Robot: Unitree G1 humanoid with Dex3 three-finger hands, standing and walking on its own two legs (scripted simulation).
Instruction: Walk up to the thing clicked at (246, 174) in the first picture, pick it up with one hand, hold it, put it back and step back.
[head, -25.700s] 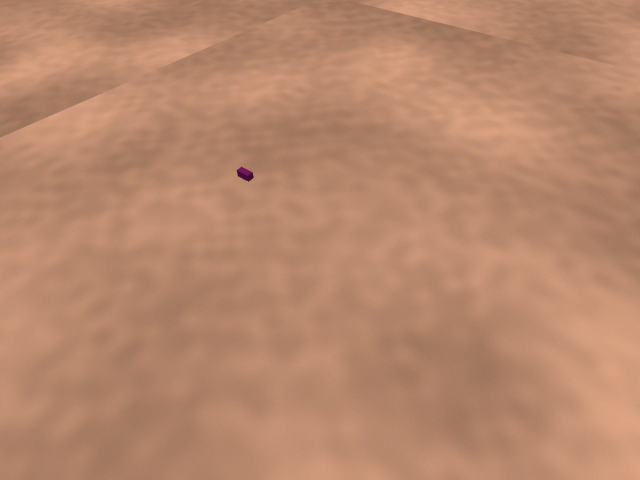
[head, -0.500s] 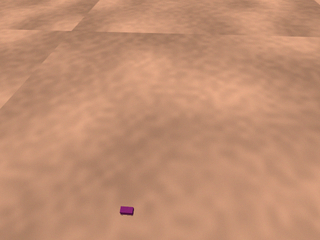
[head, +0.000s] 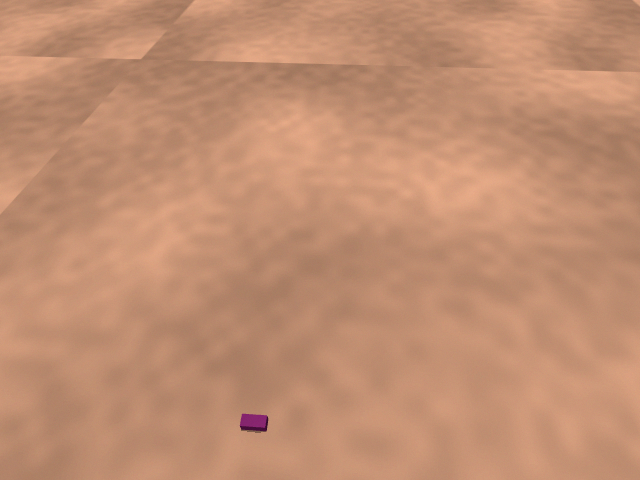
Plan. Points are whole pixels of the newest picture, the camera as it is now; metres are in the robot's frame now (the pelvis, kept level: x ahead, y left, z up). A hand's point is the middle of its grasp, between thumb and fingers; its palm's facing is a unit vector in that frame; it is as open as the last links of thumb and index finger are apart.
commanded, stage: stand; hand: left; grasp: from above
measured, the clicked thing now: (254, 422) +0.44 +0.23 -0.77
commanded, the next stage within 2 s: rise first in 0.40 s
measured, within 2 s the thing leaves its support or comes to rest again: neither
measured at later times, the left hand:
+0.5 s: hand out of the picture +0.08 +0.26 -0.16, palm faces -0.02 -0.94 -0.35, open 7.4 cm
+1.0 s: hand out of the picture +0.14 +0.26 -0.21, palm faces -0.09 -0.91 -0.40, open 12.4 cm
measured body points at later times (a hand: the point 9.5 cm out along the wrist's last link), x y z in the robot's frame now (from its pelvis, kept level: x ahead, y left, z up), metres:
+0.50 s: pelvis +0.00 +0.00 +0.00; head +0.01 +0.00 +0.45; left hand +0.08 +0.31 -0.13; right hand +0.09 -0.30 -0.13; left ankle +0.01 +0.14 -0.75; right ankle -0.02 -0.12 -0.75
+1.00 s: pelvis -0.02 +0.01 -0.06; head +0.05 +0.01 +0.39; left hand +0.14 +0.30 -0.18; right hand +0.10 -0.25 -0.17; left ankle +0.01 +0.14 -0.75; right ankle -0.02 -0.12 -0.75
